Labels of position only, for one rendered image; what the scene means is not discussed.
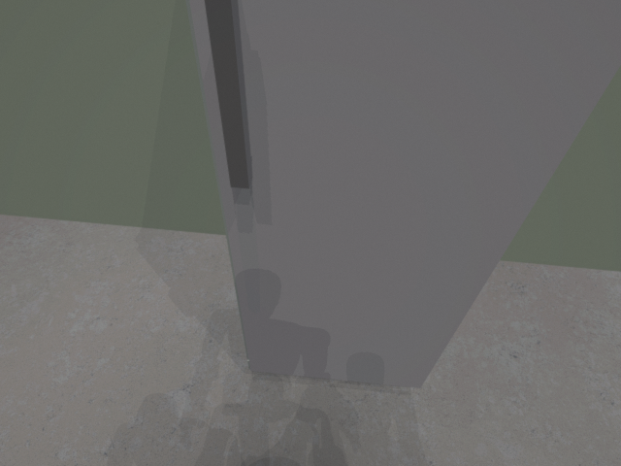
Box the fridge door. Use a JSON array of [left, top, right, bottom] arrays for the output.
[[189, 0, 621, 388]]

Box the handle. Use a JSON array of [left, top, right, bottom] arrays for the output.
[[205, 0, 252, 188]]

